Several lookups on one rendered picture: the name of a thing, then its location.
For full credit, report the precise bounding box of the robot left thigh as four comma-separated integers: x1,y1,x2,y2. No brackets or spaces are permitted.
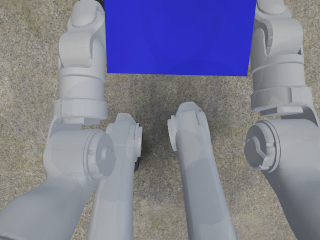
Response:
86,119,143,240

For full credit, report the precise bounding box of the robot left shin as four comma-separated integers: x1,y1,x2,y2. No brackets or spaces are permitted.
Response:
105,113,138,162

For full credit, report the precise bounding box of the right robot forearm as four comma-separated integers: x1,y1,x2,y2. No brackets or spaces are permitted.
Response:
250,0,320,129

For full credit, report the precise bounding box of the carton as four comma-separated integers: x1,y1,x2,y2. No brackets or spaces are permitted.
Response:
104,0,257,77

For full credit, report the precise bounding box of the left robot upper arm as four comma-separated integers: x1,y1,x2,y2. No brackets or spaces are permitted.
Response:
0,129,116,240

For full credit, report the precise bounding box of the right robot upper arm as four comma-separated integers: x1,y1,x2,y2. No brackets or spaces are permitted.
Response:
244,119,320,240

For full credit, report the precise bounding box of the left robot forearm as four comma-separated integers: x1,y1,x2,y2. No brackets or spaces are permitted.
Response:
43,0,108,165

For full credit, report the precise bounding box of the left robot hand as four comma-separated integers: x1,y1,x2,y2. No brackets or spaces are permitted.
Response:
79,0,105,10

